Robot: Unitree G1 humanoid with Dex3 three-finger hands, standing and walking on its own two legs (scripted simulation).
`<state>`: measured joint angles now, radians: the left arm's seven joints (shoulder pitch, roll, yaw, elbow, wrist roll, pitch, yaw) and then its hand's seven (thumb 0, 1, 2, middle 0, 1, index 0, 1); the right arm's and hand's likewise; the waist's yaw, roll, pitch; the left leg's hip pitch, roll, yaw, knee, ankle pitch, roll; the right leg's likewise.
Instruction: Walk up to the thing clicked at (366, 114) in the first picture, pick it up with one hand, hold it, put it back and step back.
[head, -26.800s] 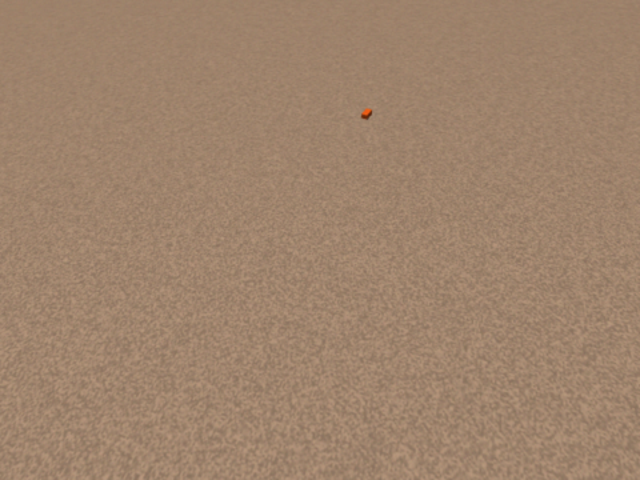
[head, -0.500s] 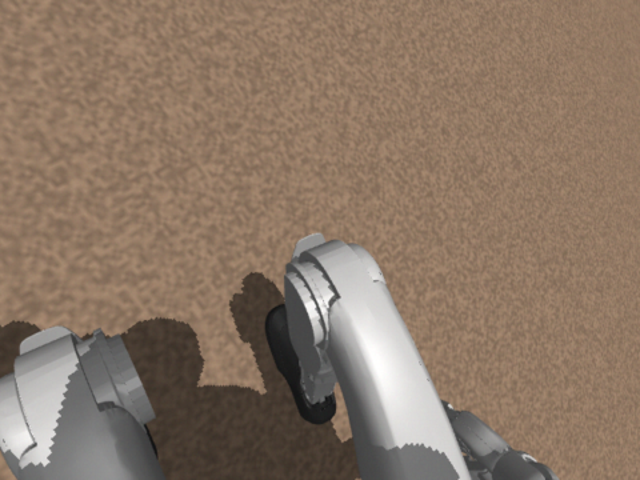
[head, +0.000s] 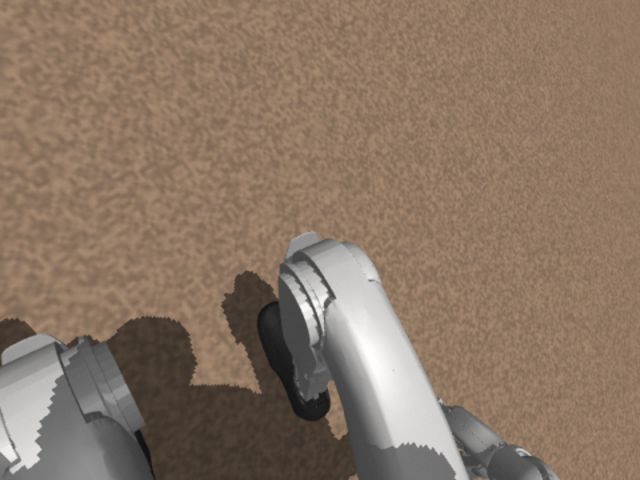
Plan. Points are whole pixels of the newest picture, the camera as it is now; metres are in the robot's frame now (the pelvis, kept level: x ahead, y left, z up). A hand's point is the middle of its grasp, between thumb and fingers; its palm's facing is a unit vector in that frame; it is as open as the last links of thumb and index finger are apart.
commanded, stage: close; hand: left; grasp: from above
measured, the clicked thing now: out of the picture +0.46 +0.35 -0.28
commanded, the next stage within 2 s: settle in 1.76 s
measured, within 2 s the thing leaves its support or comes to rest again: neither
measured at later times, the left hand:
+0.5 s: hand out of the picture +0.44 +0.34 -0.25, palm faces -0.45 -0.16 -0.88, open 10.1 cm
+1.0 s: hand out of the picture +0.45 +0.35 -0.25, palm faces -0.45 -0.17 -0.88, open 7.9 cm
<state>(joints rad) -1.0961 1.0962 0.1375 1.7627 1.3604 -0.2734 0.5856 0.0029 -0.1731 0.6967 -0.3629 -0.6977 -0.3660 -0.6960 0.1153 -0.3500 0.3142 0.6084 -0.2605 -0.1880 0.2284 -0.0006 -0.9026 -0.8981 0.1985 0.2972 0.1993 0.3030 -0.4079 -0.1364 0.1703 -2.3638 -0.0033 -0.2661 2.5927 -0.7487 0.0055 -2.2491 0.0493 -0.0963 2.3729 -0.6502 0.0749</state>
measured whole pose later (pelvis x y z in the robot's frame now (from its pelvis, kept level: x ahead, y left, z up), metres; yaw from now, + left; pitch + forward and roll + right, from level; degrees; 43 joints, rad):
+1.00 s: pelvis +0.00 +0.00 +0.01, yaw +0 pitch +28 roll -16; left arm -1.10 1.12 0.12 1.72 1.33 -0.29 0.55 0.00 0.40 0.24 -0.75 -0.40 -0.80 -0.35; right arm 0.12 -0.37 0.32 0.59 -0.26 -0.18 0.22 0.00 -0.89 -0.89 0.20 0.30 0.20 0.30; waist -0.40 -0.14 0.19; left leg -2.36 0.00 -0.28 2.58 -0.74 0.00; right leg -2.23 0.04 -0.11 2.35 -0.64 0.07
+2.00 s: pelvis -0.01 +0.00 +0.01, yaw +0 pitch +28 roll -16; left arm -1.12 1.13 0.11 1.73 1.33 -0.28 0.54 0.01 0.56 0.00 -1.04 -0.08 -1.08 -0.03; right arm 0.11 -0.37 0.32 0.59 -0.26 -0.19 0.21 0.00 -0.90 -0.89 0.20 0.30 0.20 0.30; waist -0.40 -0.14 0.20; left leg -2.36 0.00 -0.27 2.57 -0.73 0.01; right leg -2.23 0.03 -0.11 2.34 -0.63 0.07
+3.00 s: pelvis -0.01 -0.01 +0.04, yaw +5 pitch +34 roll -12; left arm -1.02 0.88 0.10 1.32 1.25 -0.23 0.20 0.01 0.54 0.00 -1.08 -0.02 -1.10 0.00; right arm 0.19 -0.33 0.12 0.60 -0.13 0.02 0.13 0.00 -0.91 -0.90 0.20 0.30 0.20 0.30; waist -0.28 0.01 -0.01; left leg -2.35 -0.02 -0.17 2.40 -0.66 0.01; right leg -2.25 -0.02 -0.04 2.26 -0.62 0.05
